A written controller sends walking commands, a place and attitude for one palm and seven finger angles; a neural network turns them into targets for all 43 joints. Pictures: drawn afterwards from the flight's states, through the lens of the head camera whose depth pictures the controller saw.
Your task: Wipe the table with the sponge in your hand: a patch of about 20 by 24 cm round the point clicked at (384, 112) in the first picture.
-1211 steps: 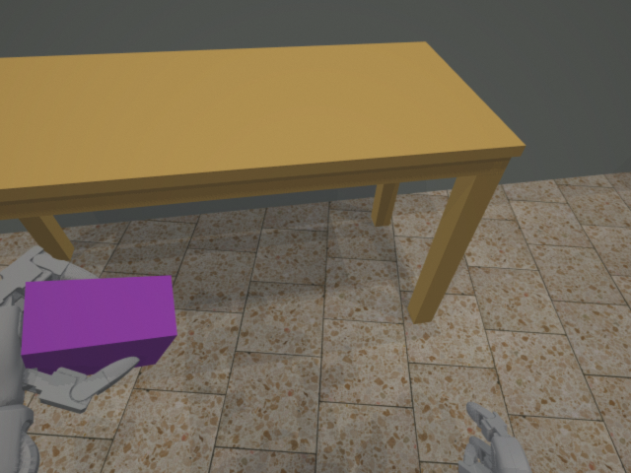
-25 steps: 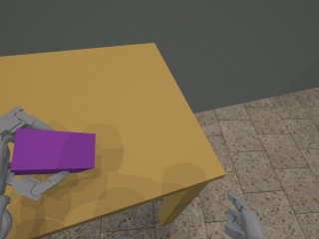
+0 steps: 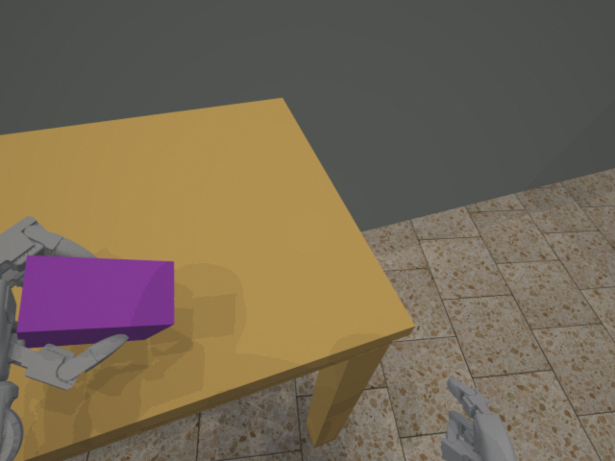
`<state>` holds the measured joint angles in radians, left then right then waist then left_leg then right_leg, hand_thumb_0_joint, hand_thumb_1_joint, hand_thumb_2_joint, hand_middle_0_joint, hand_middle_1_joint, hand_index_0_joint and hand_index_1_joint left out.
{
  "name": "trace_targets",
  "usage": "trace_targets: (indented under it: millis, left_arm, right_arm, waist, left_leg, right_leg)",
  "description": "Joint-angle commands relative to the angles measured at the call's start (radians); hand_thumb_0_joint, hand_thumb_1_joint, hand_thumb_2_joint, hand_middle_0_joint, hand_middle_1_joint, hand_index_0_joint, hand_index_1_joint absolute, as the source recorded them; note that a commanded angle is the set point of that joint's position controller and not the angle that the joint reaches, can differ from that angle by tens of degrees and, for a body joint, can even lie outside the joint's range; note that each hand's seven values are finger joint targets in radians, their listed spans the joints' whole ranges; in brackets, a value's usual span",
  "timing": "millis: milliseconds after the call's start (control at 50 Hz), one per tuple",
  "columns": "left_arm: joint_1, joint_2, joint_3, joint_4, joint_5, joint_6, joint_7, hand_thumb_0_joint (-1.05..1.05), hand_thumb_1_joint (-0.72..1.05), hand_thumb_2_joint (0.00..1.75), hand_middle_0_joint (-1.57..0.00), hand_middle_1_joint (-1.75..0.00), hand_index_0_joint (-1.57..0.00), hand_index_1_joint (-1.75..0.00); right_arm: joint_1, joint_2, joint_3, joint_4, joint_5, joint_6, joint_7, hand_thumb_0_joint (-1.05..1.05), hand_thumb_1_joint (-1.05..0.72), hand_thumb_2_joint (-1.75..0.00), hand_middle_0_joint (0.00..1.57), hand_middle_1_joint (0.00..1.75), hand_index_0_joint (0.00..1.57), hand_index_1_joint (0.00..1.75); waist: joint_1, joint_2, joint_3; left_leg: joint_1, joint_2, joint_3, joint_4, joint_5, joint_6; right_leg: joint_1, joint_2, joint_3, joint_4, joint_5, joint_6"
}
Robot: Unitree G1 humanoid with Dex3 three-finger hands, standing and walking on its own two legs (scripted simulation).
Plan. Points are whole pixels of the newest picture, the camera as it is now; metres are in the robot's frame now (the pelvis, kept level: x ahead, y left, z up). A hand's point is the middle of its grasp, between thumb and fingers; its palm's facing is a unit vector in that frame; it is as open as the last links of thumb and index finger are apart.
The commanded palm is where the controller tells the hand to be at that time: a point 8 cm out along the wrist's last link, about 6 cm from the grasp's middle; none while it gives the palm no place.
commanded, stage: come to a stop and stand still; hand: left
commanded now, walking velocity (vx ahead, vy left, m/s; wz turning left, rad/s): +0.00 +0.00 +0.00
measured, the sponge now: (117, 304) +0.23 +0.21 +0.14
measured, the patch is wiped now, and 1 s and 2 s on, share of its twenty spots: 0.00 0.00 0.00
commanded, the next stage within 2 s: look again from close up in 0.54 s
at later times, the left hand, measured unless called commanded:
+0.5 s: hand (86, 285) +0.24 +0.24 +0.16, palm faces +0.35 -0.85 -0.40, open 10.1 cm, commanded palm +0.19 +0.28 +0.17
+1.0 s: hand (72, 291) +0.24 +0.26 +0.15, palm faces +0.35 -0.85 -0.38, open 10.1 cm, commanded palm +0.19 +0.29 +0.17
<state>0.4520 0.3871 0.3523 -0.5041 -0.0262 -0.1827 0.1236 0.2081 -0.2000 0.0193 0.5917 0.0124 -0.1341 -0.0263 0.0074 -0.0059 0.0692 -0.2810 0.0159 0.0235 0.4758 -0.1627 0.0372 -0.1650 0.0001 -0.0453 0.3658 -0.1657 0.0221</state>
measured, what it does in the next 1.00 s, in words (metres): stands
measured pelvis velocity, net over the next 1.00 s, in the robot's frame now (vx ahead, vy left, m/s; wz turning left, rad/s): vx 0.02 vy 0.01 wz -0.01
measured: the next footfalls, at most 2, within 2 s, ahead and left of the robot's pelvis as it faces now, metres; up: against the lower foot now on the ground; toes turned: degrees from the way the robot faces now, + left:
none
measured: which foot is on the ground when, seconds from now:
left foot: down 0.00-1.00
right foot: down 0.00-1.00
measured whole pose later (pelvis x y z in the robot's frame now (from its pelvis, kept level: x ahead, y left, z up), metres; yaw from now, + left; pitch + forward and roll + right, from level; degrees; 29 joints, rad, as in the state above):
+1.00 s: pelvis +0.02 +0.01 +0.00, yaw -1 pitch -2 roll -2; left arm 0.48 0.37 0.33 -0.49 -0.05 -0.13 0.12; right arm 0.19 -0.20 0.02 0.58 0.02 -0.09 -0.04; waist 0.02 0.00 0.06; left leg -0.24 0.00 0.04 0.45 -0.19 0.05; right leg -0.12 -0.02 -0.03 0.34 -0.18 0.04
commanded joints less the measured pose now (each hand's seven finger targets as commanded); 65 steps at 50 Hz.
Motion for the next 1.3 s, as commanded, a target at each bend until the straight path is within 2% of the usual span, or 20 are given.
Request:
trace_targets:
  millis: [0,60,80,160,180,260,280,340,460,480,660,680,760,880,1060,1080,1160,1180,1260,1280]
  left_arm:
    - [-0.061,0.133,0.089,-0.174,-0.018,-0.056,0.015,0.0,0.1,1.3,-1.2,-1.6,-1.2,-1.6]
    - [-0.054,0.157,0.107,-0.151,-0.016,-0.042,0.021,0.0,0.1,1.3,-1.2,-1.6,-1.2,-1.6]
    - [-0.079,0.108,0.061,-0.185,-0.02,-0.046,0.014,0.0,0.1,1.3,-1.2,-1.6,-1.2,-1.6]
    - [-0.095,0.185,0.117,-0.231,-0.017,-0.042,0.027,0.0,0.1,1.3,-1.2,-1.6,-1.2,-1.6]
    - [-0.096,0.137,0.076,-0.248,-0.021,-0.046,0.021,0.0,0.1,1.3,-1.2,-1.6,-1.2,-1.6]
    - [-0.05,0.192,0.132,-0.24,-0.023,-0.04,0.032,0.0,0.1,1.3,-1.2,-1.6,-1.2,-1.6]
    - [-0.053,0.14,0.092,-0.245,-0.029,-0.043,0.024,0.0,0.1,1.3,-1.2,-1.6,-1.2,-1.6]
    - [-0.032,0.151,0.106,-0.238,-0.033,-0.042,0.019,0.0,0.1,1.3,-1.2,-1.6,-1.2,-1.6]
    - [-0.012,0.154,0.111,-0.171,-0.032,-0.024,0.02,0.0,0.1,1.3,-1.2,-1.6,-1.2,-1.6]
    - [-0.037,0.114,0.07,-0.186,-0.034,-0.024,0.014,0.0,0.1,1.3,-1.2,-1.6,-1.2,-1.6]
    - [-0.065,0.18,0.113,-0.249,-0.028,-0.023,0.028,0.0,0.1,1.3,-1.2,-1.6,-1.2,-1.6]
    - [-0.075,0.134,0.075,-0.267,-0.03,-0.028,0.023,0.0,0.1,1.3,-1.2,-1.6,-1.2,-1.6]
    - [-0.024,0.17,0.12,-0.213,-0.031,-0.023,0.026,0.0,0.1,1.3,-1.2,-1.6,-1.2,-1.6]
    - [-0.029,0.111,0.066,-0.187,-0.034,-0.018,0.013,0.0,0.1,1.3,-1.2,-1.6,-1.2,-1.6]
    - [-0.095,0.174,0.106,-0.241,-0.029,-0.022,0.025,0.0,0.1,1.3,-1.2,-1.6,-1.2,-1.6]
    - [-0.112,0.129,0.069,-0.254,-0.031,-0.028,0.02,0.0,0.1,1.3,-1.2,-1.6,-1.2,-1.6]
    - [-0.084,0.166,0.107,-0.239,-0.032,-0.025,0.023,0.0,0.1,1.3,-1.2,-1.6,-1.2,-1.6]
    - [-0.091,0.12,0.066,-0.246,-0.036,-0.027,0.017,0.0,0.1,1.3,-1.2,-1.6,-1.2,-1.6]
    - [-0.045,0.161,0.109,-0.232,-0.038,-0.019,0.018,0.0,0.1,1.3,-1.2,-1.6,-1.2,-1.6]
    - [-0.048,0.115,0.066,-0.235,-0.042,-0.018,0.012,0.0,0.1,1.3,-1.2,-1.6,-1.2,-1.6]
  right_arm:
    - [-0.097,-0.137,-0.061,-0.155,0.001,-0.043,-0.016,0.0,-0.9,-0.9,0.2,0.3,0.2,0.3]
    - [-0.109,-0.14,-0.061,-0.147,0.006,-0.039,-0.02,0.0,-0.9,-0.9,0.2,0.3,0.2,0.3]
    - [-0.103,-0.135,-0.059,-0.15,0.003,-0.036,-0.019,0.0,-0.9,-0.9,0.2,0.3,0.2,0.3]
    - [-0.121,-0.142,-0.061,-0.152,0.006,-0.04,-0.025,0.0,-0.9,-0.9,0.2,0.3,0.2,0.3]
    - [-0.117,-0.132,-0.057,-0.157,0.004,-0.039,-0.024,0.0,-0.9,-0.9,0.2,0.3,0.2,0.3]
    - [-0.118,-0.138,-0.061,-0.152,0.006,-0.037,-0.027,0.0,-0.9,-0.9,0.2,0.3,0.2,0.3]
    - [-0.11,-0.131,-0.058,-0.154,0.003,-0.033,-0.026,0.0,-0.9,-0.9,0.2,0.3,0.2,0.3]
    - [-0.108,-0.135,-0.063,-0.158,0.008,-0.031,-0.025,0.0,-0.9,-0.9,0.2,0.3,0.2,0.3]
    - [-0.115,-0.139,-0.063,-0.151,0.01,-0.012,-0.028,0.0,-0.9,-0.9,0.2,0.3,0.2,0.3]
    - [-0.111,-0.132,-0.06,-0.155,0.009,-0.009,-0.027,0.0,-0.9,-0.9,0.2,0.3,0.2,0.3]
    - [-0.128,-0.135,-0.058,-0.16,0.009,-0.015,-0.033,0.0,-0.9,-0.9,0.2,0.3,0.2,0.3]
    - [-0.12,-0.127,-0.055,-0.162,0.006,-0.013,-0.031,0.0,-0.9,-0.9,0.2,0.3,0.2,0.3]
    - [-0.116,-0.133,-0.059,-0.157,0.008,-0.008,-0.032,0.0,-0.9,-0.9,0.2,0.3,0.2,0.3]
    - [-0.111,-0.126,-0.055,-0.161,0.009,0.003,-0.031,0.0,-0.9,-0.9,0.2,0.3,0.2,0.3]
    - [-0.133,-0.129,-0.057,-0.166,0.008,-0.007,-0.038,0.0,-0.9,-0.9,0.2,0.3,0.2,0.3]
    - [-0.125,-0.118,-0.054,-0.168,0.006,-0.006,-0.037,0.0,-0.9,-0.9,0.2,0.3,0.2,0.3]
    - [-0.126,-0.125,-0.061,-0.169,0.006,-0.012,-0.032,0.0,-0.9,-0.9,0.2,0.3,0.2,0.3]
    - [-0.122,-0.115,-0.057,-0.173,0.005,-0.009,-0.029,0.0,-0.9,-0.9,0.2,0.3,0.2,0.3]
    - [-0.127,-0.124,-0.065,-0.176,0.008,-0.006,-0.022,0.0,-0.9,-0.9,0.2,0.3,0.2,0.3]
    - [-0.119,-0.114,-0.061,-0.179,0.007,-0.001,-0.02,0.0,-0.9,-0.9,0.2,0.3,0.2,0.3]
  waist:
    - [-0.006,0.043,-0.113]
    - [-0.003,0.025,-0.121]
    - [-0.008,0.028,-0.133]
    - [0.0,0.074,-0.152]
    - [-0.003,0.074,-0.153]
    - [0.004,0.082,-0.169]
    - [0.0,0.072,-0.168]
    - [0.002,0.075,-0.175]
    - [0.002,0.051,-0.158]
    - [-0.003,0.042,-0.159]
    - [0.008,0.101,-0.176]
    - [0.003,0.102,-0.181]
    - [0.008,0.086,-0.177]
    - [-0.001,0.063,-0.164]
    - [0.006,0.114,-0.141]
    - [0.001,0.125,-0.142]
    - [0.007,0.142,-0.145]
    - [0.0,0.146,-0.149]
    - [0.004,0.144,-0.163]
    - [-0.003,0.137,-0.162]
  left_leg:
    - [0.056,0.075,-0.111,-0.12,-0.16,-0.009]
    - [0.078,0.076,-0.106,-0.114,-0.126,-0.01]
    - [0.077,0.079,-0.106,-0.114,-0.115,-0.006]
    - [0.089,0.073,-0.108,-0.108,-0.056,-0.007]
    - [0.085,0.076,-0.106,-0.109,-0.05,-0.004]
    - [0.097,0.074,-0.107,-0.097,0.01,-0.009]
    - [0.089,0.079,-0.109,-0.101,0.02,-0.007]
    - [0.103,0.083,-0.103,-0.087,0.081,-0.007]
    - [0.109,0.089,-0.103,-0.105,0.058,-0.007]
    - [0.104,0.089,-0.102,-0.109,0.056,-0.005]
    - [0.121,0.092,-0.115,-0.12,0.071,-0.007]
    - [0.112,0.093,-0.118,-0.125,0.071,-0.006]
    - [0.114,0.097,-0.121,-0.128,0.078,-0.011]
    - [0.104,0.1,-0.119,-0.144,0.042,-0.01]
    - [0.093,0.132,-0.156,-0.202,-0.066,-0.02]
    - [0.086,0.139,-0.165,-0.216,-0.086,-0.023]
    - [0.087,0.158,-0.168,-0.226,-0.105,-0.026]
    - [0.084,0.164,-0.17,-0.231,-0.127,-0.025]
    - [0.09,0.167,-0.149,-0.201,-0.099,-0.019]
    - [0.08,0.166,-0.145,-0.196,-0.106,-0.014]
  right_leg:
    - [-0.026,-0.068,0.102,-0.095,-0.081,-0.05]
    - [-0.032,-0.07,0.107,-0.091,-0.069,-0.045]
    - [-0.014,-0.069,0.095,-0.082,-0.053,-0.045]
    - [0.013,-0.073,0.105,-0.063,0.011,-0.046]
    - [0.024,-0.073,0.093,-0.059,0.021,-0.045]
    - [0.044,-0.078,0.099,-0.048,0.076,-0.047]
    - [0.052,-0.076,0.086,-0.047,0.084,-0.045]
    - [0.063,-0.081,0.091,-0.041,0.139,-0.044]
    - [0.041,-0.08,0.092,-0.055,0.108,-0.038]
    - [0.047,-0.077,0.085,-0.053,0.108,-0.038]
    - [0.066,-0.078,0.084,-0.037,0.117,-0.039]
    - [0.08,-0.075,0.073,-0.035,0.116,-0.04]
    - [0.072,-0.077,0.077,-0.04,0.112,-0.038]
    - [0.064,-0.075,0.072,-0.052,0.091,-0.035]
    - [0.043,-0.05,0.065,-0.035,0.005,-0.028]
    - [0.048,-0.043,0.058,-0.028,-0.002,-0.028]
    - [0.035,-0.034,0.054,-0.019,-0.014,-0.025]
    - [0.036,-0.033,0.052,-0.018,-0.018,-0.026]
    - [0.029,-0.036,0.056,-0.028,-0.009,-0.026]
    - [0.033,-0.035,0.055,-0.033,-0.005,-0.028]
